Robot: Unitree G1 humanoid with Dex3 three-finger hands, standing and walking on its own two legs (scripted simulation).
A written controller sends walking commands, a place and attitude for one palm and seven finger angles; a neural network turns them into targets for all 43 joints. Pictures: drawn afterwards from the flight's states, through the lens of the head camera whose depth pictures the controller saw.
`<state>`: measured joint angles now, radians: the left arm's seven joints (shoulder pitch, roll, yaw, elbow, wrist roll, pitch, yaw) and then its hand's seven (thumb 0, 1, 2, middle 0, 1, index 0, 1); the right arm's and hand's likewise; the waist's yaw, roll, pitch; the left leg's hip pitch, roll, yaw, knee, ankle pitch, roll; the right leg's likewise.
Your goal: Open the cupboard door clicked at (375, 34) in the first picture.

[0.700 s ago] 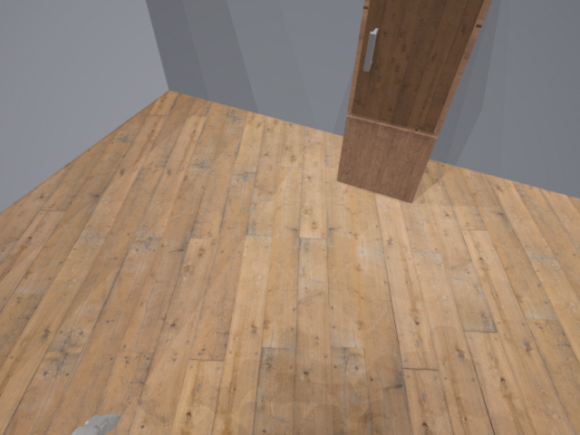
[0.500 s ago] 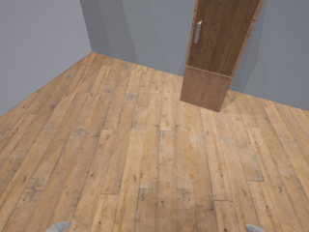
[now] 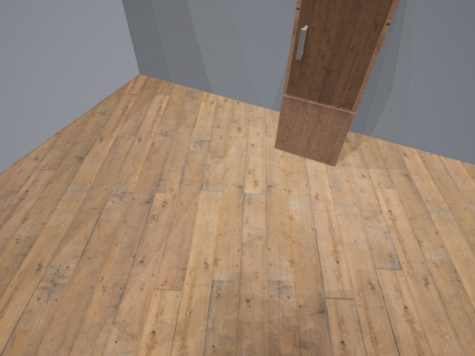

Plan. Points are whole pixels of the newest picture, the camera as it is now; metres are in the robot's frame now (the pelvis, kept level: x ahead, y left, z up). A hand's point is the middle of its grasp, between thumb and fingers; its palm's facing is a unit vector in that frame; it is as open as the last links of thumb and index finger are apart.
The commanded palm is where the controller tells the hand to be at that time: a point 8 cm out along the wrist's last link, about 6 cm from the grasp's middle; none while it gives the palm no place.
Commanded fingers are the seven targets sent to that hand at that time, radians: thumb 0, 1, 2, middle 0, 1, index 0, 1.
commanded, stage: stand and wait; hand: left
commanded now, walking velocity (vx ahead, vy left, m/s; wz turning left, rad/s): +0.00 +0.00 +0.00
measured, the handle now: (302, 42) +1.39 -0.22 -0.07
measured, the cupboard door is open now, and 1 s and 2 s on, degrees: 0 0 0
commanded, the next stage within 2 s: look at it before walking up in 0.12 s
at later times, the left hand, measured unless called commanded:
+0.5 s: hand out of the picture +0.07 +0.24 -0.16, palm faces -0.04 -0.94 -0.33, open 7.4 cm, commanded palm none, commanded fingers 0.00 0.90 0.90 -0.20 -0.30 -0.20 -0.30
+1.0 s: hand out of the picture +0.06 +0.23 -0.17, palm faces -0.04 -0.95 -0.29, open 7.4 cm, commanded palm none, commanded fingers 0.00 0.90 0.90 -0.20 -0.30 -0.20 -0.30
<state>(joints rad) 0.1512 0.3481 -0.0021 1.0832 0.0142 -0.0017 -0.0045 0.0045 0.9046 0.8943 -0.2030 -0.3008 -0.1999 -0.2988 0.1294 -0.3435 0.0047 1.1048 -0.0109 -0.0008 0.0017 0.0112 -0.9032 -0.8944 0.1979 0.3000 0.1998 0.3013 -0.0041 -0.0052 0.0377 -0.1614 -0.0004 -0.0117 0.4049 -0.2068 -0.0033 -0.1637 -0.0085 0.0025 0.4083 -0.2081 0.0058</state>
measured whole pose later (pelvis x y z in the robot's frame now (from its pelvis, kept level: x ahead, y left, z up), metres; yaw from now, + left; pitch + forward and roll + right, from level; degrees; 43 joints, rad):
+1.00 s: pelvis +0.02 +0.00 +0.00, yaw -2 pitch -1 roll +0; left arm 0.21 0.30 0.00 1.09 0.02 0.01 -0.01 0.00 0.91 0.89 -0.20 -0.30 -0.20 -0.30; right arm 0.16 -0.30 0.01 1.11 -0.02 0.01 0.01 0.01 -0.91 -0.89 0.20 0.30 0.20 0.30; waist 0.01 0.00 -0.01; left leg -0.17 0.02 0.01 0.44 -0.29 -0.01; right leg -0.18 0.01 0.02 0.44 -0.26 -0.01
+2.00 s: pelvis +0.42 +0.00 -0.01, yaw -9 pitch -1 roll -2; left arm 0.34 0.19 0.07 1.11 0.03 -0.02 -0.01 0.01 0.91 0.89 -0.20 -0.30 -0.20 -0.30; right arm 0.20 -0.13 -0.05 1.00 -0.03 -0.09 -0.01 0.00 -0.93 -0.89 0.20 0.30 0.20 0.30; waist 0.01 -0.04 0.04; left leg -0.33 0.09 0.19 0.61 -0.27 0.06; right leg -0.37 -0.04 -0.04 1.17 -0.40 -0.03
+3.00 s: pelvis +0.74 -0.10 -0.01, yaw -21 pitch -1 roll -1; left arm 0.37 0.17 0.06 1.14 0.03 -0.01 -0.01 0.00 0.91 0.89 -0.20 -0.30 -0.20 -0.30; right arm 0.23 -0.14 -0.04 1.03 -0.03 -0.06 -0.01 0.00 -0.93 -0.89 0.19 0.30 0.20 0.30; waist 0.01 -0.04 0.02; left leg -0.26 0.07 0.17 0.54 -0.27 0.04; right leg -0.32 -0.02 -0.08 0.92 -0.44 -0.04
